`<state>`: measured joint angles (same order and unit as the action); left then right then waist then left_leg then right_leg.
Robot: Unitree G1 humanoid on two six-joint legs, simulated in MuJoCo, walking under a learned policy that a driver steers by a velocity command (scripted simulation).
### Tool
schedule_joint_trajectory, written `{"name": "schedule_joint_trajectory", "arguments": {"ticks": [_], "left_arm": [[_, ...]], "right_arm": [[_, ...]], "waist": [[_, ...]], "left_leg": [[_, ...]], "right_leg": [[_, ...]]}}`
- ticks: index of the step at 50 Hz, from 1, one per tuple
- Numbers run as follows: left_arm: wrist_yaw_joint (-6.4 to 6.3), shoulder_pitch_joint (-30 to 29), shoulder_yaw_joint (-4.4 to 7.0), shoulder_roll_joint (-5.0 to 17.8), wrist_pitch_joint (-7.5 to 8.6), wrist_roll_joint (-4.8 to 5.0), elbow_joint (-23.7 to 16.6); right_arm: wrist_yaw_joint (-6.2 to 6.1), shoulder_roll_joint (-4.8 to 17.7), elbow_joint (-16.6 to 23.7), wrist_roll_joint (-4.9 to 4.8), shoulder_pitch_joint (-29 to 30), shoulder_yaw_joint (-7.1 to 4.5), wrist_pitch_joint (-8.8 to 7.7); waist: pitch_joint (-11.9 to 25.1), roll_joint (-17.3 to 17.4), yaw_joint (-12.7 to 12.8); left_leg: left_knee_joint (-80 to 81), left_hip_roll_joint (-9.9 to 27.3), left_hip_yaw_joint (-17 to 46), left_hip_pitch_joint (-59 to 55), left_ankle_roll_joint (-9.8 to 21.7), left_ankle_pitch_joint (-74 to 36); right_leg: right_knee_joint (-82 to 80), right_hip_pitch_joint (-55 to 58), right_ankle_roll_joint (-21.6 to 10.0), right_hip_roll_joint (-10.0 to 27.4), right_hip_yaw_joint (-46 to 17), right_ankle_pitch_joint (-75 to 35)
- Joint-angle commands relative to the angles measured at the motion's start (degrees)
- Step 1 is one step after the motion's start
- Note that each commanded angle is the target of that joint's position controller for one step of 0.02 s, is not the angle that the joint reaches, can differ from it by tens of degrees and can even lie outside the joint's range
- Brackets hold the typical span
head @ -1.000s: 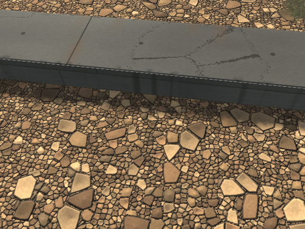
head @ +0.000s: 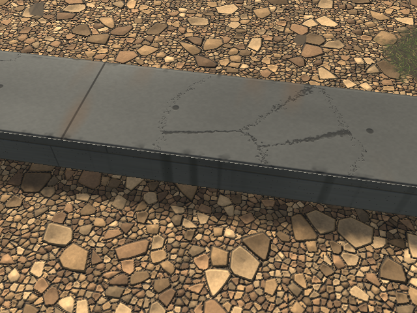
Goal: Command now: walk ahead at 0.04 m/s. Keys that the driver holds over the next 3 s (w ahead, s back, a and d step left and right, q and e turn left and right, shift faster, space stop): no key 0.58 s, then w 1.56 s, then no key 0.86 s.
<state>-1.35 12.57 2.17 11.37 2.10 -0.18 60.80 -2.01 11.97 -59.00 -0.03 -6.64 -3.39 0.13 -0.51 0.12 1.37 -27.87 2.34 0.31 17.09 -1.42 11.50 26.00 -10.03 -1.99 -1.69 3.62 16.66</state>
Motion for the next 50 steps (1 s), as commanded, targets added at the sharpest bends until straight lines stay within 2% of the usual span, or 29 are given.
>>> {"name": "schedule_joint_trajectory", "arguments": {"ticks": [1,8,15,29,30,31,32,33,34,35,36,37,39,40,41,42,43,44,45,46,47,48,49,50], "left_arm": [[-0.66,3.4,1.13,5.9,-1.01,-0.10,-0.8],[-0.55,2.7,1.23,5.7,-1.59,-0.01,-0.2],[-0.65,2.5,1.04,5.4,-1.90,-0.06,0.6],[-0.84,3.9,0.33,4.7,-1.45,-0.18,1.9],[-0.89,5.3,0.35,4.5,-1.51,-0.10,2.6],[-1.01,5.9,0.83,5.8,-1.66,0.37,2.7],[-1.20,6.0,1.46,7.7,-1.71,0.78,2.2],[-1.29,7.6,1.96,9.1,-1.46,1.10,1.9],[-1.33,8.4,2.73,11.2,-0.90,1.40,1.8],[-1.37,8.5,3.10,11.7,-0.15,1.40,1.6],[-1.27,8.8,2.96,10.6,0.67,0.97,1.4],[-1.04,8.7,2.82,9.7,1.37,0.88,1.1],[-0.56,7.4,2.80,9.2,2.00,1.63,0.1],[-0.34,6.8,2.90,9.6,1.98,1.78,-0.1],[-0.08,5.7,3.02,10.2,1.78,1.92,-0.4],[0.15,5.2,3.11,10.6,1.50,2.06,-0.5],[0.29,5.6,3.02,10.4,1.40,1.91,-0.6],[0.32,4.1,2.66,9.7,1.66,1.79,-1.2],[0.56,1.8,1.54,5.8,1.98,1.00,-3.0],[0.29,1.8,0.94,2.4,3.06,1.75,-5.6],[0.46,0.2,1.59,5.2,3.89,3.35,-6.1],[0.91,-1.1,1.72,6.4,4.37,3.74,-6.7],[0.86,-0.7,2.00,6.7,4.45,3.23,-6.1],[0.67,-0.6,2.47,7.2,4.34,2.40,-5.8]], "right_arm": [[0.11,5.8,1.0,0.19,-0.1,-1.03,-0.76],[-0.13,6.0,-0.8,-0.12,0.3,-0.87,-0.80],[-0.30,5.9,-2.0,-0.07,0.6,-0.71,-0.33],[-0.52,5.4,-3.8,0.07,-0.2,-0.35,0.18],[-0.52,4.8,-4.4,0.07,-1.2,-0.21,0.25],[-0.56,5.1,-4.5,-0.26,-1.4,-0.37,0.30],[-0.58,5.4,-4.2,-0.50,-1.0,-0.56,0.13],[-0.47,5.4,-3.1,-0.56,1.0,-0.59,-0.41],[-0.08,4.5,-1.8,-0.82,2.8,-0.42,-1.25],[0.38,4.3,-1.0,-1.19,4.0,-0.39,-2.09],[0.81,4.7,-0.4,-1.58,4.9,-0.62,-2.75],[1.16,4.9,-0.1,-1.94,4.6,-0.80,-3.32],[1.80,5.0,0.2,-2.29,4.5,-0.93,-4.40],[2.02,4.6,0.1,-2.17,4.2,-0.94,-4.76],[2.26,3.6,-0.8,-2.02,1.8,-0.90,-4.90],[2.42,3.4,-2.8,-1.98,-2.9,-1.13,-4.84],[2.36,4.2,-5.1,-1.91,-8.6,-1.84,-4.53],[2.21,5.8,-6.6,-1.84,-14.8,-2.67,-4.36],[1.73,11.1,-7.4,-1.30,-22.3,-3.87,-4.62],[2.66,14.0,-7.7,-0.43,-26.2,-3.49,-5.58],[2.89,11.2,-6.8,-0.19,-20.6,-2.11,-6.67],[3.17,8.3,-4.9,-0.43,-15.5,-1.12,-7.25],[3.55,7.1,-3.5,-0.31,-11.6,-0.36,-7.41],[3.71,6.7,-2.6,-0.13,-9.5,0.00,-7.40]], "waist": [[1.3,3.3,-0.4],[2.3,1.1,-0.6],[0.9,-0.1,-0.8],[-1.8,-0.1,-1.3],[-0.7,-0.6,-1.2],[-1.8,-1.9,-1.0],[-3.7,-4.1,-0.5],[-5.8,-6.4,0.7],[-8.0,-9.6,1.3],[-10.2,-9.9,1.5],[-11.2,-9.0,1.7],[-11.2,-8.0,1.3],[-9.6,-6.0,0.6],[-8.5,-6.0,0.2],[-7.3,-6.2,-1.4],[-5.8,-6.0,-3.4],[-3.7,-5.4,-5.4],[-1.7,-3.0,-8.5],[1.0,11.1,-11.0],[5.0,20.4,-9.9],[0.8,11.6,-7.1],[-2.6,7.5,-5.4],[-4.1,4.4,-3.7],[-4.7,3.7,-2.5]], "left_leg": [[1.6,1.9,2.0,-7.5,3.9,-16.4],[0.4,1.5,1.7,-8.2,4.2,-18.6],[1.0,0.9,1.3,-7.9,3.9,-14.9],[2.8,0.2,1.0,-7.4,3.1,-8.2],[2.3,-0.8,-0.1,-7.6,3.1,-1.9],[0.1,-2.6,-1.9,-5.6,3.2,7.6],[-3.2,-4.2,-3.8,-1.6,3.3,16.0],[-8.1,-4.6,-5.0,3.8,3.3,18.2],[-14.7,-3.7,-5.2,8.0,3.7,15.3],[-19.8,-1.0,-3.1,12.3,4.4,13.9],[-24.4,0.9,-1.2,17.4,4.9,16.3],[-26.4,2.5,0.2,21.4,5.3,17.7],[-18.6,3.5,-0.4,19.6,5.7,16.3],[-13.8,2.3,-2.4,14.2,5.5,14.5],[-9.0,0.4,-5.2,6.2,5.1,10.8],[-5.4,-2.2,-8.1,-3.3,4.4,4.9],[-4.5,-4.6,-9.5,-11.8,3.9,2.6],[-2.6,-3.8,-6.8,-18.7,4.7,3.1],[6.1,9.3,12.8,-25.0,9.3,8.5],[18.0,20.2,40.6,-29.6,17.7,16.2],[18.1,21.9,41.1,-25.7,18.1,22.7],[17.7,19.8,33.7,-22.1,15.8,22.5],[18.1,16.9,26.1,-18.5,13.7,16.9],[18.8,14.8,20.4,-15.3,12.2,10.1]], "right_leg": [[-3.3,-3.9,-0.2,3.2,-2.6,-10.5],[-1.9,-0.8,-0.1,3.9,-2.6,-14.6],[-2.5,-1.2,0.2,4.1,-2.6,-11.6],[-5.0,-3.8,0.3,4.4,-3.0,-4.2],[-5.8,-3.4,-0.2,4.2,-3.0,2.3],[-6.9,-4.1,-1.5,4.6,-4.1,11.6],[-8.8,-4.7,-3.5,6.6,-7.5,21.6],[-12.6,-4.3,-6.2,11.0,-13.6,29.7],[-16.5,-3.8,-9.5,17.3,-21.8,33.7],[-18.6,-3.5,-11.9,21.6,-26.9,32.7],[-19.0,-0.8,-12.8,23.4,-28.9,28.8],[-18.1,2.7,-12.6,23.5,-28.3,24.5],[-16.3,5.0,-9.8,20.3,-21.9,16.5],[-15.3,2.9,-8.7,18.0,-18.0,13.3],[-13.6,-1.4,-7.9,15.7,-14.1,11.5],[-10.8,-6.6,-7.4,13.7,-11.2,10.5],[-7.1,-10.6,-6.8,12.1,-9.5,7.2],[1.3,-14.1,-5.2,10.0,-6.5,-0.9],[24.5,-22.0,-0.8,4.8,0.4,-0.4],[40.4,-33.3,0.2,-1.9,-3.4,16.1],[49.1,-38.7,-1.3,2.6,-9.1,13.9],[50.1,-41.0,-3.1,5.3,-9.1,7.5],[48.2,-39.6,-3.6,7.7,-7.9,1.5],[43.9,-36.9,-3.5,9.3,-7.6,-2.5]]}}
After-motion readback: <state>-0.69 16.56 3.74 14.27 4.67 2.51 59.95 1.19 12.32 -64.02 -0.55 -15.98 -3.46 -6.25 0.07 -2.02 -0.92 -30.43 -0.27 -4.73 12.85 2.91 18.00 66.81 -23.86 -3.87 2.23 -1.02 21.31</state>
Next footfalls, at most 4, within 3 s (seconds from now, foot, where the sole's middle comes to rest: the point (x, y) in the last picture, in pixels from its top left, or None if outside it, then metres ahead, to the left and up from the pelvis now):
1.40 right None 0.50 -0.06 -0.78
1.92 left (171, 234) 0.78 0.18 -0.78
2.48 right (235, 137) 1.11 -0.05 -0.61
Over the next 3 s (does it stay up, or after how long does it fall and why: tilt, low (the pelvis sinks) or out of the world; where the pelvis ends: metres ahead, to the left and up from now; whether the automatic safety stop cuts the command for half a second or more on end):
stays up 1.02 0.02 0.16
